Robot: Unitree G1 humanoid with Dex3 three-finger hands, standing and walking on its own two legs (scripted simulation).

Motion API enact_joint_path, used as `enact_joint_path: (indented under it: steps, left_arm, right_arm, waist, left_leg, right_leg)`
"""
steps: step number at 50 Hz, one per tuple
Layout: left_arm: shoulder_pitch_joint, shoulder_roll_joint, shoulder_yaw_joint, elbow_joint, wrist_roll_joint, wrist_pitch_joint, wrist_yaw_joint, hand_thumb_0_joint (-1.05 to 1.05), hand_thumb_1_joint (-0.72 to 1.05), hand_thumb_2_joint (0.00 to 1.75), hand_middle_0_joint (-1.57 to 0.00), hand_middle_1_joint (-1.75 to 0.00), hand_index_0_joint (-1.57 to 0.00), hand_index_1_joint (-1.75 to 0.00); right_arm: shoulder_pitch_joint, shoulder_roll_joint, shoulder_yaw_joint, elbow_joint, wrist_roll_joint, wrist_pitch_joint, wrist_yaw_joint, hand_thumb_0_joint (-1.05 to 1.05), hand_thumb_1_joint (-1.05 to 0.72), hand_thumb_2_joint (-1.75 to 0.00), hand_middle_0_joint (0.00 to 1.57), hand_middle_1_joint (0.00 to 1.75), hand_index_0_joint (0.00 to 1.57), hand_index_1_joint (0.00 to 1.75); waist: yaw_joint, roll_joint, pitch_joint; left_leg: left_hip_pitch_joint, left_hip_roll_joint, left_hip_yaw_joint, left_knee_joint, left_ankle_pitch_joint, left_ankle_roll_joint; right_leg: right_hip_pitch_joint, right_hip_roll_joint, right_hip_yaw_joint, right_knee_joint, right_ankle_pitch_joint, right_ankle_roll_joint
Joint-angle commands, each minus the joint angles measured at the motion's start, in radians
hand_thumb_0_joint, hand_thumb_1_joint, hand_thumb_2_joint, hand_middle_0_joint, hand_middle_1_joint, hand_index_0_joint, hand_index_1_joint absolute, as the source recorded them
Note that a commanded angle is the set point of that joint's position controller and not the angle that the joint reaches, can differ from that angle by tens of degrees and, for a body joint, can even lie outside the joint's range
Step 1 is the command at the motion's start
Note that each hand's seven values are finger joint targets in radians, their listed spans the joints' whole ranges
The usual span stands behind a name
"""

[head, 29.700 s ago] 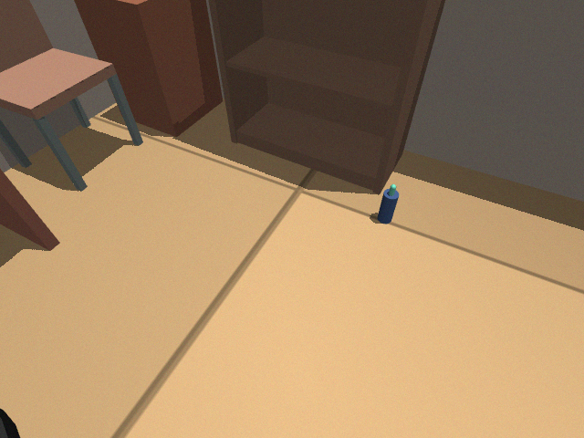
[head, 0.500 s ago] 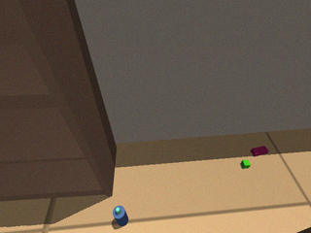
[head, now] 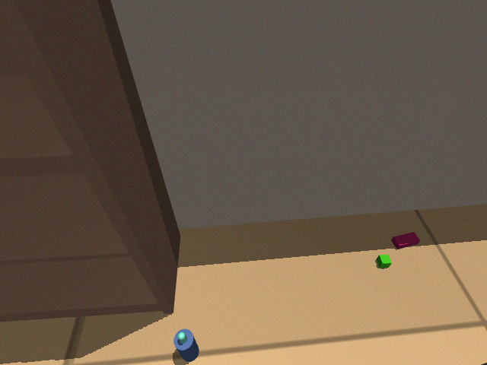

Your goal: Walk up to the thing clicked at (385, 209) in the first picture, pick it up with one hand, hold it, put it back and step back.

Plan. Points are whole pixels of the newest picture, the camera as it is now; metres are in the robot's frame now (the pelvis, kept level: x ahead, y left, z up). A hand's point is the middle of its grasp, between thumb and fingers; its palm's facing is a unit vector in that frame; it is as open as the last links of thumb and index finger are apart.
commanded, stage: stand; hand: left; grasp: from the side
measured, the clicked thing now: (186, 343) +0.34 +0.22 -0.68
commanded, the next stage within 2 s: step back in 0.28 s
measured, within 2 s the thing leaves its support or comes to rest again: neither
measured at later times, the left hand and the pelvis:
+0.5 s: hand out of the picture +0.07 +0.28 -0.17, palm faces -0.02 -0.92 -0.38, open 7.3 cm; pelvis -0.03 +0.01 -0.02, yaw +1 degrees
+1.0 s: hand out of the picture -0.05 +0.29 -0.18, palm faces -0.11 -0.92 -0.39, open 7.3 cm; pelvis -0.14 +0.02 -0.03, yaw -5 degrees
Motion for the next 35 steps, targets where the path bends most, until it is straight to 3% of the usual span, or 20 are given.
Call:
enact_joint_path:
  steps: [1,5,9,11,13,14,17,19,22,25,27,28,29,30,31,32,33,34,35]
  left_arm:
    - [-0.031,0.209,0.043,-0.052,-0.003,-0.02,0.014,0.0,0.9,0.9,-0.2,-0.3,-0.2,-0.3]
    - [-0.028,0.213,0.044,-0.056,-0.002,-0.023,0.013,0.0,0.9,0.9,-0.2,-0.3,-0.2,-0.3]
    - [-0.021,0.211,0.044,-0.052,-0.002,-0.021,0.012,0.0,0.9,0.9,-0.2,-0.3,-0.2,-0.3]
    - [-0.017,0.216,0.044,-0.054,-0.002,-0.024,0.011,0.0,0.9,0.9,-0.2,-0.3,-0.2,-0.3]
    - [-0.023,0.214,0.043,-0.06,-0.003,-0.026,0.011,0.0,0.9,0.9,-0.2,-0.3,-0.2,-0.3]
    - [-0.016,0.292,0.088,-0.085,-0.023,-0.014,0.014,0.0,0.9,0.9,-0.2,-0.3,-0.2,-0.3]
    - [0.0,0.278,0.098,-0.13,-0.024,-0.004,0.019,0.0,0.9,0.9,-0.2,-0.3,-0.2,-0.3]
    - [-0.016,0.283,0.102,-0.168,-0.021,0.004,0.017,0.0,0.9,0.9,-0.2,-0.3,-0.2,-0.3]
    - [-0.043,0.302,0.109,-0.212,-0.013,0.018,0.018,0.0,0.9,0.9,-0.2,-0.3,-0.2,-0.3]
    - [-0.099,0.322,0.115,-0.265,0.003,0.031,0.017,0.0,0.9,0.9,-0.2,-0.3,-0.2,-0.3]
    - [-0.139,0.313,0.112,-0.292,0.004,0.038,0.015,0.0,0.9,0.9,-0.2,-0.3,-0.2,-0.3]
    - [-0.138,0.293,0.107,-0.307,0.001,0.044,0.016,0.0,0.9,0.9,-0.2,-0.3,-0.2,-0.3]
    - [-0.114,0.24,0.097,-0.308,-0.011,0.052,0.018,0.0,0.9,0.9,-0.2,-0.3,-0.2,-0.3]
    - [-0.079,0.217,0.099,-0.3,-0.009,0.058,0.027,0.0,0.9,0.9,-0.2,-0.3,-0.2,-0.3]
    - [-0.043,0.245,0.104,-0.284,-0.002,0.064,0.036,0.0,0.9,0.9,-0.2,-0.3,-0.2,-0.3]
    - [-0.016,0.26,0.102,-0.269,-0.004,0.068,0.036,0.0,0.9,0.9,-0.2,-0.3,-0.2,-0.3]
    - [0.034,0.256,0.1,-0.259,-0.013,0.068,0.035,0.0,0.9,0.9,-0.2,-0.3,-0.2,-0.3]
    - [0.063,0.255,0.099,-0.247,-0.015,0.066,0.032,0.0,0.9,0.9,-0.2,-0.3,-0.2,-0.3]
    - [0.099,0.262,0.106,-0.245,-0.011,0.063,0.029,0.0,0.9,0.9,-0.2,-0.3,-0.2,-0.3]
  right_arm:
    - [-0.042,-0.205,-0.033,-0.053,-0.003,-0.02,-0.015,0.0,-0.9,-0.9,0.2,0.3,0.2,0.3]
    - [-0.039,-0.203,-0.033,-0.056,-0.002,-0.021,-0.013,0.0,-0.9,-0.9,0.2,0.3,0.2,0.3]
    - [-0.046,-0.205,-0.036,-0.056,-0.003,-0.018,-0.011,0.0,-0.9,-0.9,0.2,0.3,0.2,0.3]
    - [-0.04,-0.198,-0.034,-0.056,-0.002,-0.017,-0.008,0.0,-0.9,-0.9,0.2,0.3,0.2,0.3]
    - [-0.036,-0.207,-0.035,-0.057,-0.003,-0.021,-0.009,0.0,-0.9,-0.9,0.2,0.3,0.2,0.3]
    - [-0.063,-0.26,-0.053,-0.084,-0.003,-0.004,-0.004,0.0,-0.9,-0.9,0.2,0.3,0.2,0.3]
    - [-0.025,-0.238,-0.059,-0.123,0.012,0.01,-0.004,0.0,-0.9,-0.9,0.2,0.3,0.2,0.3]
    - [-0.017,-0.235,-0.066,-0.149,0.013,0.019,-0.003,0.0,-0.9,-0.9,0.2,0.3,0.2,0.3]
    - [0.002,-0.228,-0.073,-0.177,0.009,0.033,-0.002,0.0,-0.9,-0.9,0.2,0.3,0.2,0.3]
    - [0.064,-0.228,-0.085,-0.195,0.005,0.043,0.003,0.0,-0.9,-0.9,0.2,0.3,0.2,0.3]
    - [0.116,-0.241,-0.097,-0.198,0.0,0.042,0.009,0.0,-0.9,-0.9,0.2,0.3,0.2,0.3]
    - [0.136,-0.266,-0.104,-0.207,-0.003,0.036,0.01,0.0,-0.9,-0.9,0.2,0.3,0.2,0.3]
    - [0.128,-0.317,-0.11,-0.22,-0.013,0.027,0.008,0.0,-0.9,-0.9,0.2,0.3,0.2,0.3]
    - [0.096,-0.392,-0.125,-0.235,-0.016,0.019,0.008,0.0,-0.9,-0.9,0.2,0.3,0.2,0.3]
    - [0.076,-0.411,-0.135,-0.256,-0.026,0.016,0.005,0.0,-0.9,-0.9,0.2,0.3,0.2,0.3]
    - [0.021,-0.363,-0.127,-0.276,-0.025,0.015,-0.003,0.0,-0.9,-0.9,0.2,0.3,0.2,0.3]
    - [-0.027,-0.334,-0.118,-0.292,-0.026,0.015,-0.011,0.0,-0.9,-0.9,0.2,0.3,0.2,0.3]
    - [-0.04,-0.311,-0.116,-0.308,-0.026,0.011,-0.017,0.0,-0.9,-0.9,0.2,0.3,0.2,0.3]
    - [-0.032,-0.3,-0.114,-0.321,-0.022,0.007,-0.021,0.0,-0.9,-0.9,0.2,0.3,0.2,0.3]
  waist:
    - [0.003,-0.008,-0.063]
    - [0.003,-0.018,-0.079]
    - [0.003,-0.01,-0.045]
    - [0.004,-0.02,-0.044]
    - [0.002,-0.012,-0.074]
    - [0.009,-0.009,0.032]
    - [-0.002,-0.023,-0.081]
    - [-0.003,-0.041,-0.131]
    - [-0.002,-0.088,-0.131]
    - [-0.018,-0.183,-0.118]
    - [-0.041,-0.165,-0.107]
    - [-0.054,-0.095,-0.102]
    - [-0.054,0.104,-0.078]
    - [-0.042,0.252,-0.096]
    - [-0.031,0.204,-0.1]
    - [-0.004,0.117,-0.084]
    - [0.03,0.103,-0.081]
    - [0.038,0.115,-0.078]
    - [0.045,0.122,-0.102]
  left_leg:
    - [0.037,0.121,-0.089,-0.039,0.158,0.017]
    - [0.038,0.12,-0.088,-0.037,0.161,0.016]
    - [0.014,0.114,-0.093,-0.058,0.061,0.018]
    - [0.013,0.113,-0.095,-0.055,0.063,0.02]
    - [0.038,0.119,-0.09,-0.043,0.113,0.022]
    - [-0.04,0.098,-0.103,0.061,0.253,0.046]
    - [-0.032,0.086,-0.078,0.161,0.296,0.06]
    - [-0.029,0.06,-0.062,0.23,0.239,0.057]
    - [-0.062,0.013,-0.04,0.336,0.147,0.054]
    - [-0.069,-0.028,-0.043,0.457,-0.066,0.064]
    - [-0.043,-0.008,-0.07,0.458,-0.052,0.083]
    - [-0.064,0.054,-0.127,0.359,0.082,0.117]
    - [-0.119,0.21,-0.323,0.103,0.275,0.161]
    - [-0.14,0.323,-0.533,-0.014,0.291,0.224]
    - [-0.184,0.348,-0.594,-0.042,0.142,0.253]
    - [-0.186,0.315,-0.484,-0.015,0.107,0.237]
    - [-0.149,0.281,-0.401,0.018,0.115,0.22]
    - [-0.152,0.257,-0.36,0.037,0.116,0.213]
    - [-0.113,0.259,-0.342,0.056,0.125,0.226]
  right_leg:
    - [-0.037,-0.112,0.077,-0.053,0.167,-0.024]
    - [-0.027,-0.111,0.076,-0.056,0.176,-0.024]
    - [-0.053,-0.107,0.08,-0.076,0.077,-0.026]
    - [-0.057,-0.109,0.083,-0.084,0.076,-0.026]
    - [-0.041,-0.116,0.088,-0.07,0.137,-0.028]
    - [-0.12,-0.097,0.101,0.019,0.307,-0.039]
    - [-0.086,-0.108,0.094,0.079,0.37,-0.081]
    - [-0.102,-0.139,0.13,0.092,0.364,-0.117]
    - [-0.158,-0.193,0.17,0.103,0.349,-0.173]
    - [-0.247,-0.258,0.211,0.12,0.295,-0.227]
    - [-0.329,-0.233,0.182,0.196,0.185,-0.207]
    - [-0.333,-0.158,0.136,0.319,0.096,-0.163]
    - [-0.346,0.026,0.056,0.513,-0.114,-0.078]
    - [-0.355,0.142,0.114,0.689,-0.435,-0.061]
    - [-0.348,0.146,0.213,0.821,-0.462,-0.064]
    - [-0.37,0.125,0.232,0.89,-0.409,-0.068]
    - [-0.41,0.118,0.223,0.924,-0.364,-0.061]
    - [-0.414,0.108,0.213,0.948,-0.323,-0.052]
    - [-0.412,0.099,0.199,0.953,-0.293,-0.039]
